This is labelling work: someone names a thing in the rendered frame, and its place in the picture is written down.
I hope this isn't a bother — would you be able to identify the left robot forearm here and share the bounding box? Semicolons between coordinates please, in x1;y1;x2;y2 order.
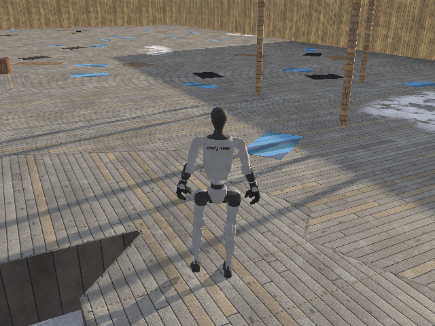
177;163;191;189

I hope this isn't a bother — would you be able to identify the right robot forearm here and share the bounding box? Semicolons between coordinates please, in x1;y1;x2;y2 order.
245;165;259;192

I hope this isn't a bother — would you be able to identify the robot left shin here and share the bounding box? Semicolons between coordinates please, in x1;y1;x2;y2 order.
192;217;203;264

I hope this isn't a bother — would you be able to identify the robot left upper arm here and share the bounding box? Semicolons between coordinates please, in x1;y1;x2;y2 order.
185;137;205;174

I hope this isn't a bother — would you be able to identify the humanoid robot torso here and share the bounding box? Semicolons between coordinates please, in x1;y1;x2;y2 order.
203;133;234;204

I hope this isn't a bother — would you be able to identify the robot right upper arm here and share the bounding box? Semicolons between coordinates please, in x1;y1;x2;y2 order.
233;137;252;175

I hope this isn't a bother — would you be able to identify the robot right hand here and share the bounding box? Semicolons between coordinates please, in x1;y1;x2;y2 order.
245;189;260;204

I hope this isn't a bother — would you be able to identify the robot left hand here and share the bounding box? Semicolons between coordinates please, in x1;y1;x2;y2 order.
176;186;192;200

